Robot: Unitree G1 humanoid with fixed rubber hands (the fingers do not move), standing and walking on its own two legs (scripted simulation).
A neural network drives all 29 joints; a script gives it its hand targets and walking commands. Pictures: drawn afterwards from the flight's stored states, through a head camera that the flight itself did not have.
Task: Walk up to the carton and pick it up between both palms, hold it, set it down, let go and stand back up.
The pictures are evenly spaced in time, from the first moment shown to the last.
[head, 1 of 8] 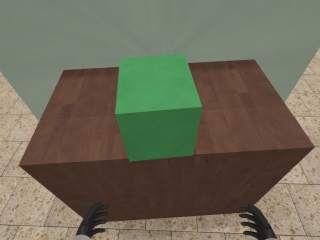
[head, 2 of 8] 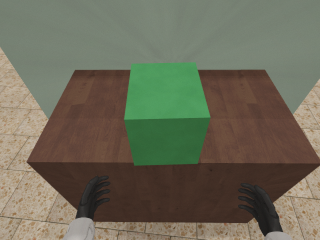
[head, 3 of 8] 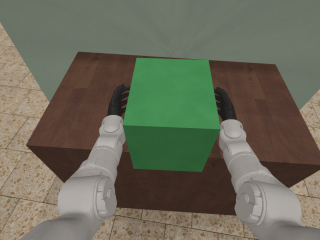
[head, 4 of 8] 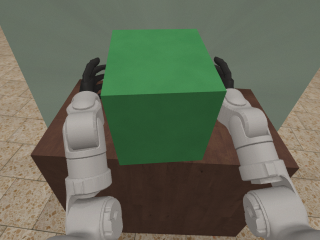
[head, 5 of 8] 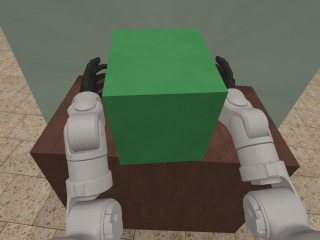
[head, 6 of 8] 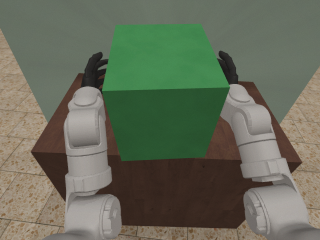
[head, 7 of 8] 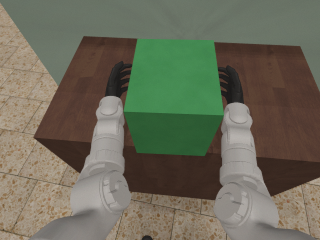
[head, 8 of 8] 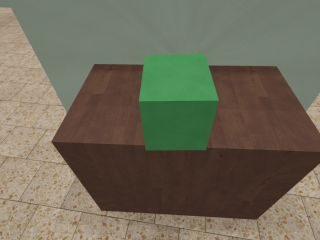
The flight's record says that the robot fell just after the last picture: no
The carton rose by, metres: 0.18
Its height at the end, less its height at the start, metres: +0.00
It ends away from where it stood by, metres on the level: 0.02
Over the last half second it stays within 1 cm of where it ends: yes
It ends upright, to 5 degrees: yes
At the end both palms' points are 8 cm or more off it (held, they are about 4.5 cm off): yes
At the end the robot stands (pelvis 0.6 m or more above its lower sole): yes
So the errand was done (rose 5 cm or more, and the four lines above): yes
